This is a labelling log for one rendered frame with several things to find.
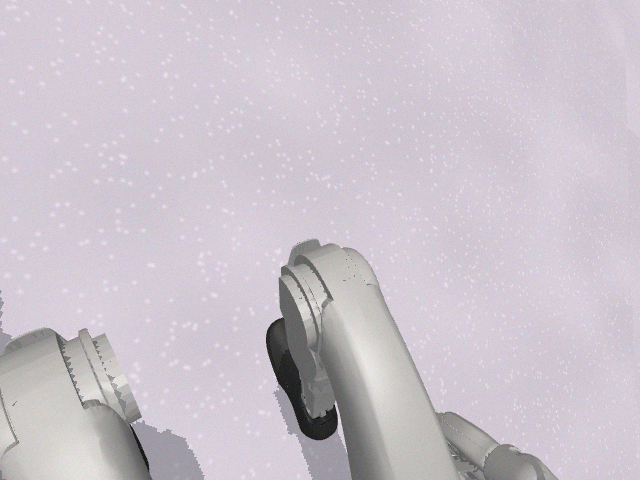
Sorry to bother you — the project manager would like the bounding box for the right robot arm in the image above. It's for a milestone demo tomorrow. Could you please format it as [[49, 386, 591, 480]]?
[[483, 444, 558, 480]]

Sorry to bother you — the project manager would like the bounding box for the left robot foot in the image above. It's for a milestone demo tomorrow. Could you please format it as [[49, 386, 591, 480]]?
[[129, 424, 149, 471]]

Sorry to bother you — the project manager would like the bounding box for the right robot hand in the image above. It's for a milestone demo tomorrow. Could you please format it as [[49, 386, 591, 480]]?
[[434, 409, 500, 480]]

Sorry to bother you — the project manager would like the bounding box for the right robot foot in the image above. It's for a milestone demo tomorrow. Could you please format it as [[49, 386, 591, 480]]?
[[266, 318, 338, 440]]

